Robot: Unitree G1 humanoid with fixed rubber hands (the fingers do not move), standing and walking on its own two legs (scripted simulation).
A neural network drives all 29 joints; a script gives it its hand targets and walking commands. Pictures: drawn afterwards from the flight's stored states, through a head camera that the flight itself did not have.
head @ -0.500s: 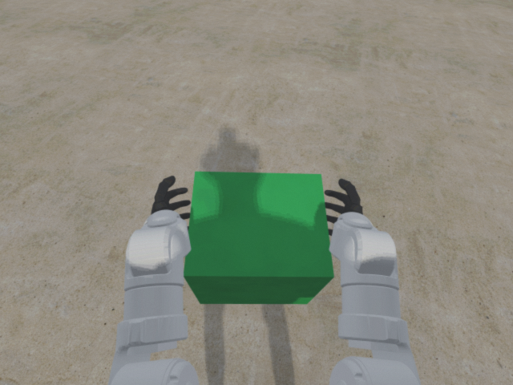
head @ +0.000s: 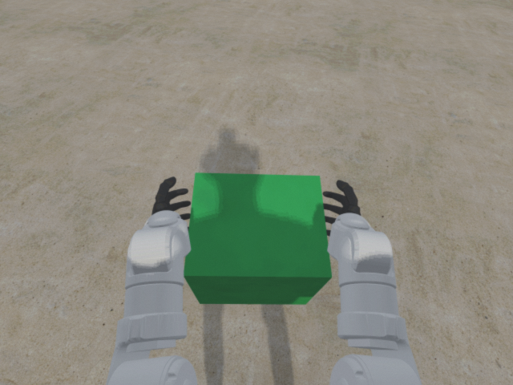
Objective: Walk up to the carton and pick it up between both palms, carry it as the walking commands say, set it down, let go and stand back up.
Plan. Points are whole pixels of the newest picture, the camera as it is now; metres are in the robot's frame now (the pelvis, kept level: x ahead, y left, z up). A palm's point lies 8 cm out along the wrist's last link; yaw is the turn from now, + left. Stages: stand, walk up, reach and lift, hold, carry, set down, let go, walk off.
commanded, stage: carry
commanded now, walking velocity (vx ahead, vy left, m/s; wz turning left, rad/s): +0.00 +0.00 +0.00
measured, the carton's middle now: (255, 244) +0.35 +0.00 +0.01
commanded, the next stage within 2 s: none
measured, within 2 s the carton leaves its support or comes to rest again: neither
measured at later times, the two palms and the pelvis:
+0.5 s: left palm (167, 223) +0.33 +0.14 +0.10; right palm (347, 226) +0.33 -0.14 +0.09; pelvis +0.00 +0.00 +0.00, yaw +0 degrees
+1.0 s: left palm (143, 249) +0.28 +0.17 +0.10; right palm (338, 249) +0.28 -0.11 +0.10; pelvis +0.00 +0.02 +0.00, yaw +1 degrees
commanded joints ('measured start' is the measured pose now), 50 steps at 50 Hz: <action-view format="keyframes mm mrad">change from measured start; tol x2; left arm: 1 -572 -802 -521 -22 -296 -14 -222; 32 -581 -789 -501 10 -289 -37 -225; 34 -679 -886 -614 -179 -374 -6 -205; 35 -667 -886 -627 -202 -381 25 -189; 37 -454 -852 -618 -215 -359 95 -169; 39 -313 -824 -615 -234 -335 141 -171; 41 -197 -845 -637 -293 -330 170 -190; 43 -139 -901 -672 -381 -344 191 -212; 46 -164 -947 -719 -457 -378 213 -233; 50 -174 -978 -762 -502 -403 233 -256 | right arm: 1 -571 783 515 4 275 1 205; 32 -580 771 498 34 266 -23 203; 34 -676 853 611 -168 354 9 184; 35 -670 849 629 -200 365 39 169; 38 -393 801 633 -218 339 138 153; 41 -216 831 674 -277 330 193 180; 43 -169 888 711 -375 348 215 205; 46 -199 926 749 -470 380 234 231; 50 -185 941 758 -507 392 249 248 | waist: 1 -4 6 -323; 32 -3 8 -327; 39 3 -52 -348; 45 0 -65 -297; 50 -2 60 -327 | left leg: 1 215 94 -135 -81 98 14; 31 210 93 -136 -81 96 10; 35 197 67 -105 -63 81 1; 40 145 71 -79 -18 198 -5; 43 117 59 -86 -20 170 4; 45 121 59 -97 -32 140 11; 50 215 174 -230 -186 136 72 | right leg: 1 9 -68 64 -81 129 -52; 31 9 -69 63 -81 126 -52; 35 13 -108 82 -102 145 -48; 36 20 -125 87 -104 162 -47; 40 59 -180 89 -68 340 -46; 45 -8 -186 87 -47 244 -44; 50 -92 -76 -25 46 -13 -3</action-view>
